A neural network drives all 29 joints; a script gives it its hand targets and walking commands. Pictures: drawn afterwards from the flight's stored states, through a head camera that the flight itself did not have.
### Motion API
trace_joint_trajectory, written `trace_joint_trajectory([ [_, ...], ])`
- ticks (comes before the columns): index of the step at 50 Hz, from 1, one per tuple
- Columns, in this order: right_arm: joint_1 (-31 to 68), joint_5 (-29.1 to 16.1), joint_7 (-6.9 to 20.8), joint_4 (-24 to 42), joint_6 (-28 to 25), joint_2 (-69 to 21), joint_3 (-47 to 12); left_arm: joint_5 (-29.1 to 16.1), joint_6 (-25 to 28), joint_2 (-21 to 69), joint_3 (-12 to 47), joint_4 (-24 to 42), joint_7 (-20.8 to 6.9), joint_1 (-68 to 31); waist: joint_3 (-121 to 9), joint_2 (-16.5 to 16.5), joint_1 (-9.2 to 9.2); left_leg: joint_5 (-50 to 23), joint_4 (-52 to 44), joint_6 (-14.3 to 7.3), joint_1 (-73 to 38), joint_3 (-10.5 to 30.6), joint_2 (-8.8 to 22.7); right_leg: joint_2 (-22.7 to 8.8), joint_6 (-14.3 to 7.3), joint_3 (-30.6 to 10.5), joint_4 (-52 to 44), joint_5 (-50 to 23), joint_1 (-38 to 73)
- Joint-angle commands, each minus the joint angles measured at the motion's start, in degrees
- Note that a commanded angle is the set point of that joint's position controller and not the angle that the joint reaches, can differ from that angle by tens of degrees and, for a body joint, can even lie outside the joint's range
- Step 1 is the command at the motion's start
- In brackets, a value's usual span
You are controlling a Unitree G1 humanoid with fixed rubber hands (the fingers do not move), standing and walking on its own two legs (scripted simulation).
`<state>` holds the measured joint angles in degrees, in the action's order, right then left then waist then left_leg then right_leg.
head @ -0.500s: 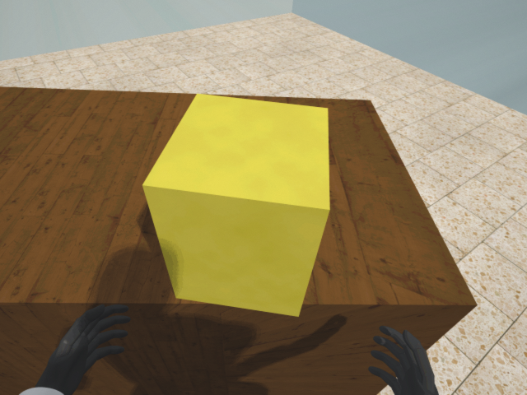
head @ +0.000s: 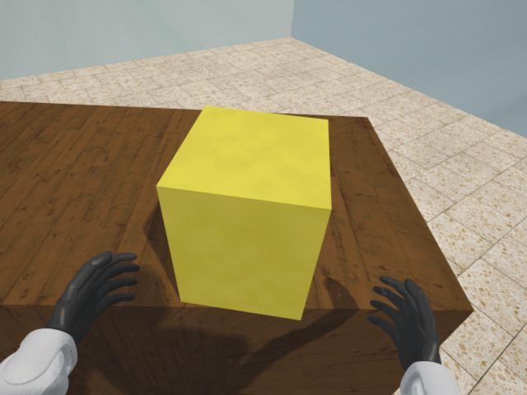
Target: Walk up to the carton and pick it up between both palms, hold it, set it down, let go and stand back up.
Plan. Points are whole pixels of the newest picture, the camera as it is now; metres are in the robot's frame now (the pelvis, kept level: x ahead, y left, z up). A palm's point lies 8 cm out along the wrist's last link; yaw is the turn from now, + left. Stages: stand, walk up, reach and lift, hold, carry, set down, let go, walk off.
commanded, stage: reach and lift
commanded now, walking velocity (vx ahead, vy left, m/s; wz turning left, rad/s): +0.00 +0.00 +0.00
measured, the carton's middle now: (252, 212) +0.39 +0.05 +0.11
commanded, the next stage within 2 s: none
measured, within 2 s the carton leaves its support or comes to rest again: neither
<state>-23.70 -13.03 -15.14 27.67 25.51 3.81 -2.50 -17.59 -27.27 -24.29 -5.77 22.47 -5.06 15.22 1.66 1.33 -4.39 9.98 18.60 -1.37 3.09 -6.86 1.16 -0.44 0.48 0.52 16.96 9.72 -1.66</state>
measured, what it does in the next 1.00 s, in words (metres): stands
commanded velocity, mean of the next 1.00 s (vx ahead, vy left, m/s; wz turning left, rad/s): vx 0.00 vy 0.00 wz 0.00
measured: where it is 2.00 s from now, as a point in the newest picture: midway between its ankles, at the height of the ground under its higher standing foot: outside the picture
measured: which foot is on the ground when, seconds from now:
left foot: down 0.00-1.00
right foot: down 0.00-1.00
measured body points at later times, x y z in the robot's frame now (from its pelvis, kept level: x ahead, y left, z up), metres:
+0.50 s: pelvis +0.01 +0.00 +0.00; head +0.00 +0.01 +0.45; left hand +0.28 +0.24 +0.15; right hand +0.26 -0.18 +0.13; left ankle +0.01 +0.10 -0.75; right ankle +0.00 -0.13 -0.75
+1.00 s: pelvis -0.01 +0.00 +0.00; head -0.03 +0.02 +0.45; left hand +0.35 +0.24 +0.21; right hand +0.32 -0.17 +0.19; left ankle +0.01 +0.10 -0.75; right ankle +0.00 -0.13 -0.75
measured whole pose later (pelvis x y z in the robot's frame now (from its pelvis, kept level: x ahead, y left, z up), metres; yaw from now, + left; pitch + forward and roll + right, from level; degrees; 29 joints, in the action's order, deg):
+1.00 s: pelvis -0.01 +0.00 +0.00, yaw +0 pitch -4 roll -1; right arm 21.6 -24.1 -19.3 7.2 39.0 11.3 1.2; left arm -14.6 -51.3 -27.7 -12.1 1.6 -5.9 -30.1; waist -0.1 2.3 2.8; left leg 9.5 19.6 -1.5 6.5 -5.9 1.2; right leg 0.0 0.6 -0.2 16.8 8.6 -4.4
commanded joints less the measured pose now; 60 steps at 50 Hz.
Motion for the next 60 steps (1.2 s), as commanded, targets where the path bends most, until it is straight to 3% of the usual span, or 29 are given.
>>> trace_joint_trajectory([
  [1, 7.25, -0.74, -0.38, 12.31, -0.38, 3.45, 2.01, 0.44, -0.50, -7.15, -5.75, 10.67, -0.09, -10.03, -1.78, -5.38, 0.84, -1.42, -4.92, 1.86, 1.14, 4.37, 2.39, -0.91, -2.64, -3.52, -3.54, 0.37, -1.81],
  [14, 15.42, -3.76, -2.03, 14.72, 2.91, 6.99, 3.24, 1.00, -7.15, -7.39, -9.39, 12.28, -1.12, -18.18, -6.41, -4.55, 1.94, -12.68, -1.59, 3.11, -4.34, 3.46, 0.96, -0.24, -2.06, -3.49, -3.58, -8.89, -0.93],
  [23, 25.47, -6.37, -3.36, 12.32, 5.84, 9.80, 4.47, 0.88, -12.14, -8.82, -10.71, 9.94, -1.58, -28.13, -9.31, -4.24, 3.40, -15.41, -0.83, 3.19, -5.48, 3.16, 0.51, 0.20, -1.59, -3.36, -2.95, -13.49, 0.85],
  [40, 53.31, -10.28, -4.35, -2.37, 10.40, 12.44, 6.12, 2.63, -20.17, -12.60, -11.24, -4.96, -1.13, -54.46, -14.47, -3.97, 6.27, -9.00, -1.53, 1.50, -2.11, 2.70, 0.10, 0.90, -1.34, -2.31, -1.43, -10.53, 1.42],
  [50, 67.44, -10.95, -3.92, -12.34, 10.95, 13.89, 7.10, 3.04, -21.35, -14.55, -9.46, -14.08, -0.59, -68.35, -17.93, -4.93, 7.97, -6.40, -1.41, 1.17, -0.72, 2.85, 0.09, 1.44, -1.38, -1.38, -0.73, -8.83, 0.98],
  [60, 79.80, -11.90, -2.90, -22.06, 10.79, 16.28, 7.69, 2.89, -20.85, -16.23, -7.26, -23.36, 0.04, -80.14, -21.76, -5.78, 9.18, -9.09, -0.20, 1.45, -1.46, 3.52, 0.15, 2.07, -1.50, -0.68, -0.37, -10.56, 1.08],
])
